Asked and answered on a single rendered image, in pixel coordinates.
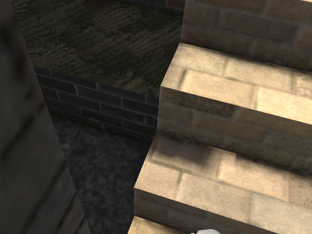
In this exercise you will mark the stairs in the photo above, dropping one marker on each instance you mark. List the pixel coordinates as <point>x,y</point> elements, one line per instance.
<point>233,146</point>

